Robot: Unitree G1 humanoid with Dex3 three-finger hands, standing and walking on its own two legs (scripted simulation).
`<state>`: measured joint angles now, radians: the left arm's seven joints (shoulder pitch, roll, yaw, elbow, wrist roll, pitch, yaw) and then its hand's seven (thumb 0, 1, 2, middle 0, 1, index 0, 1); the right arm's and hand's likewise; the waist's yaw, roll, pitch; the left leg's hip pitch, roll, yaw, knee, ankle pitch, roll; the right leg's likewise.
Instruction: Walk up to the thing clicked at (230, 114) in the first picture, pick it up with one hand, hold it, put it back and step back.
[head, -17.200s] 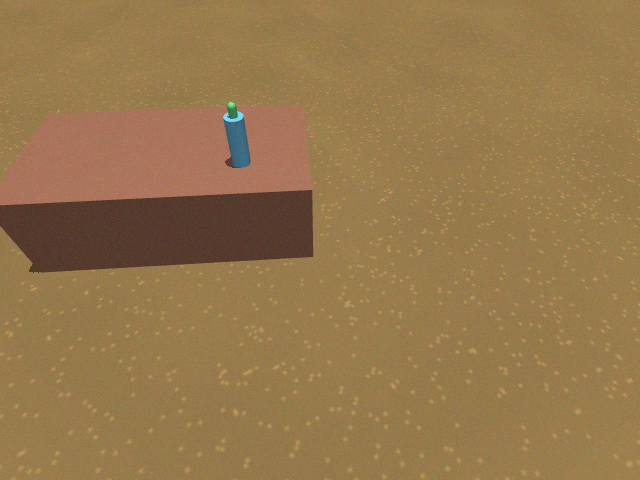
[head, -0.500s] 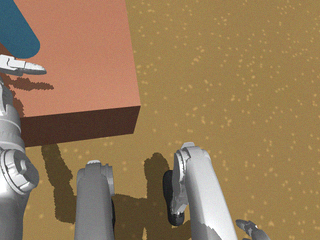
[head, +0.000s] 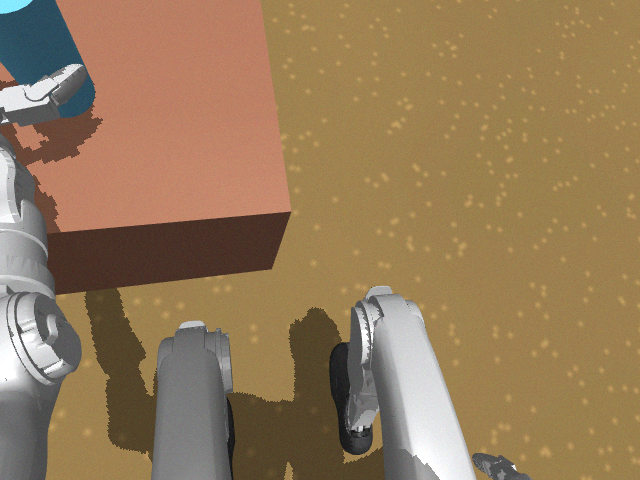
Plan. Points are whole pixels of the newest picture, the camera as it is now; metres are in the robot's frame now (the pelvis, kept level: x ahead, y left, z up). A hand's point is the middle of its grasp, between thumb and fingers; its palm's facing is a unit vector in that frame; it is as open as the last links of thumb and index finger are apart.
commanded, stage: close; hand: left
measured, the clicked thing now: (24, 28) +0.58 +0.23 +0.05
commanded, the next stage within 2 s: settle in 0.10 s
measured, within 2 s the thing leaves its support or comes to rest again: leaves its support in 0.88 s
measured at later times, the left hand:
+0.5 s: hand (16, 58) +0.57 +0.25 +0.02, palm faces +0.32 -0.95 -0.04, open 10.0 cm
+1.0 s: hand (46, 78) +0.54 +0.21 +0.04, palm faces +0.25 -0.96 -0.08, open 10.2 cm
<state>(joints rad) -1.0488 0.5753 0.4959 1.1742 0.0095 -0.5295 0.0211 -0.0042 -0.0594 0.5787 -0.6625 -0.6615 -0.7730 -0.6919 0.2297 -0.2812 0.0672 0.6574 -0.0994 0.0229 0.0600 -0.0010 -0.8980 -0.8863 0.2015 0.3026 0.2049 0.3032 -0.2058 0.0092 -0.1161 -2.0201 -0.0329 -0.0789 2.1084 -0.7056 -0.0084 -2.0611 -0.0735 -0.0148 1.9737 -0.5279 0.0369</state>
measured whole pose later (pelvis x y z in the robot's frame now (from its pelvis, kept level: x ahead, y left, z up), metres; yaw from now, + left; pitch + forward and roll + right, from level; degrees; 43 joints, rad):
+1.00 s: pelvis +0.03 +0.00 +0.08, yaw +0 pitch +37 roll -4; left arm -0.80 0.45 0.42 0.97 -0.02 -0.41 0.04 -0.07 -0.47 0.86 -0.74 -1.09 -0.83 -1.13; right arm 0.24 -0.27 0.06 0.65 -0.07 0.01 0.02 0.00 -0.90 -0.90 0.20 0.30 0.20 0.30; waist -0.19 0.02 -0.14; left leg -1.80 -0.01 -0.07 1.87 -0.71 -0.01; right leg -1.84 -0.06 -0.03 1.75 -0.54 0.03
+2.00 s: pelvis +0.05 -0.01 +0.19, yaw +1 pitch +25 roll -3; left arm -0.47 0.25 0.29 0.75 -0.07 -0.43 0.10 -0.08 -0.59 0.95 -0.76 -1.21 -0.85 -1.24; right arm 0.20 -0.23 0.00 0.71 -0.04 -0.02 -0.01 0.00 -0.91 -0.90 0.20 0.30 0.20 0.30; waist -0.09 0.02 -0.15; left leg -1.26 0.02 -0.06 1.45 -0.63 -0.02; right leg -1.31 -0.04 -0.04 1.35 -0.49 0.02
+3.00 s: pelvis +0.09 -0.01 +0.29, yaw +2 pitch +10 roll -1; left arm -0.20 0.16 0.14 0.55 -0.08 -0.37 0.15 -0.08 -0.61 0.96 -0.75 -1.26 -0.84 -1.30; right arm 0.24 -0.20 0.01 0.68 -0.05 0.00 -0.05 0.01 -0.90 -0.90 0.20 0.30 0.20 0.30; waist -0.04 0.00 -0.05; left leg -0.65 0.03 -0.04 0.97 -0.50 -0.02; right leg -0.71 -0.03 -0.04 0.91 -0.38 0.02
